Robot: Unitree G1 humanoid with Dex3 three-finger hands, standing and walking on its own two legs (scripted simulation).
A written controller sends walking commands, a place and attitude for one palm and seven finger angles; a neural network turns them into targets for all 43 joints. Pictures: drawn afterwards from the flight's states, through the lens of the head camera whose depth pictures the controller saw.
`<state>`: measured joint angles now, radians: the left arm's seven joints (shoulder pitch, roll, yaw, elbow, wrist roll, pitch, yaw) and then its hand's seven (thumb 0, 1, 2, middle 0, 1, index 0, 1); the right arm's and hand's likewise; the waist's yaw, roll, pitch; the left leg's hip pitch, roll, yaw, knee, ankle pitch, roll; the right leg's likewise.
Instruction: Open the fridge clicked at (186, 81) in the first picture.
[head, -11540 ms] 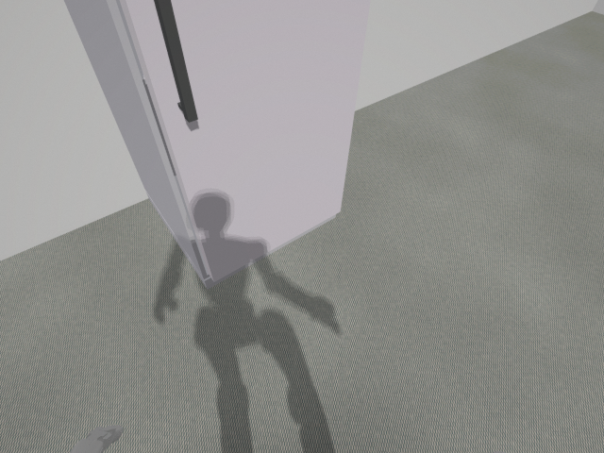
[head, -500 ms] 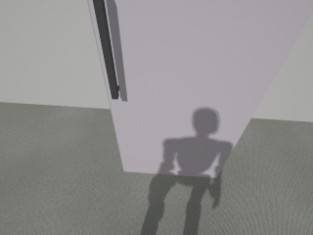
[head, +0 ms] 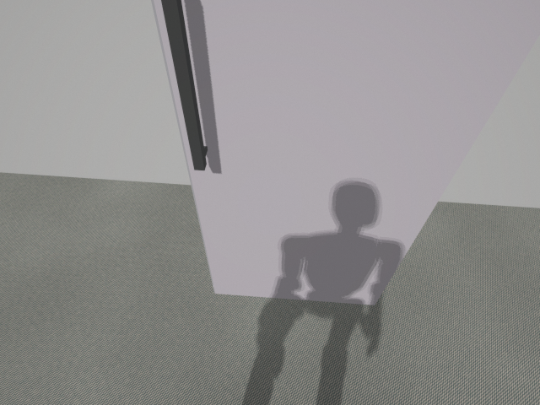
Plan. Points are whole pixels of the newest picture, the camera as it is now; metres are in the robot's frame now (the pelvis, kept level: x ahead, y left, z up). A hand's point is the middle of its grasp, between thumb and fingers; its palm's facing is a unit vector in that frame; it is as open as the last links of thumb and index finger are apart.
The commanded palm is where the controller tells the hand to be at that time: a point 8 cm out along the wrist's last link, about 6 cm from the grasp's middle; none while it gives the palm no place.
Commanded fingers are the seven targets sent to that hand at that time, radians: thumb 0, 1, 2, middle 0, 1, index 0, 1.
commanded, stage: look again from close up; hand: left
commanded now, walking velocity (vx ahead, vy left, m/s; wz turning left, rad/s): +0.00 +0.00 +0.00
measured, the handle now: (189, 82) +0.58 +0.19 +0.19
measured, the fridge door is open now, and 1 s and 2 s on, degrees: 0 0 0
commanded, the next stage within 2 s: shuffle to correct the standing spot in 0.28 s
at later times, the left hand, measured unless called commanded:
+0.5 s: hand out of the picture +0.00 +0.15 -0.18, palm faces +0.05 -0.99 -0.15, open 7.4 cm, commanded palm none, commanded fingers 0.00 0.90 0.90 -0.20 -0.30 -0.20 -0.30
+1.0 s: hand (154, 404) +0.16 +0.21 -0.18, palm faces +0.03 -0.98 -0.21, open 7.3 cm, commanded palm none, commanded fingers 0.00 0.90 0.90 -0.20 -0.30 -0.20 -0.30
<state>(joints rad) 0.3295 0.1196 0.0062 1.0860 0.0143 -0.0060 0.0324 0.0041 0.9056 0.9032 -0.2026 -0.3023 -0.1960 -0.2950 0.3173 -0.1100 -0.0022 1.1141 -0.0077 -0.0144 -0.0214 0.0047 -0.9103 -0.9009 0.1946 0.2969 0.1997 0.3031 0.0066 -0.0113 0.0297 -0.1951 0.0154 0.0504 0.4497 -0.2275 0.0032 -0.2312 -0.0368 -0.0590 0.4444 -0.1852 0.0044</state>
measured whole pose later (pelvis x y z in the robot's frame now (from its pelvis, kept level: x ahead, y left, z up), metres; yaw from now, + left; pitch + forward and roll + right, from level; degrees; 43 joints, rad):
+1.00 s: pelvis +0.11 +0.02 -0.01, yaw +1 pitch +0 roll +0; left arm 0.21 0.17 0.05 1.02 0.02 -0.01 0.02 0.03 0.95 0.90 -0.20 -0.30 -0.20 -0.29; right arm 0.48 -0.06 0.01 1.15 -0.02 -0.05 -0.04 0.00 -0.91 -0.90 0.20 0.30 0.20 0.30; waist -0.03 0.00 0.09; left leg -0.04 -0.02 0.05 0.42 -0.37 0.04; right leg -0.40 -0.04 -0.10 0.62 -0.23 -0.03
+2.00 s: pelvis +0.06 +0.03 -0.01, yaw +2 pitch -4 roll +0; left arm 0.27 0.27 0.02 0.97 0.02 0.00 0.02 0.01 0.90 0.90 -0.21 -0.30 -0.20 -0.30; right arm 0.28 -0.28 -0.04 0.98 -0.02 0.00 -0.01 0.01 -0.91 -0.90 0.20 0.30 0.20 0.30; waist -0.02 0.01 -0.01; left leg -0.25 0.04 0.10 0.53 -0.22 0.02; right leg -0.21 0.00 -0.06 0.52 -0.25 -0.02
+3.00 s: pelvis +0.07 +0.07 +0.00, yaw +2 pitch -2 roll +0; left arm 0.21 0.30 -0.01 1.07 0.02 0.00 0.01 0.01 0.90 0.90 -0.21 -0.30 -0.20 -0.30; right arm 0.14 -0.29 -0.01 1.08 0.00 -0.01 0.02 0.00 -0.90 -0.90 0.20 0.30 0.20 0.30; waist 0.00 -0.01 0.04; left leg -0.17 -0.03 0.11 0.36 -0.16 0.07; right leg -0.14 -0.06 -0.04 0.36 -0.18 0.04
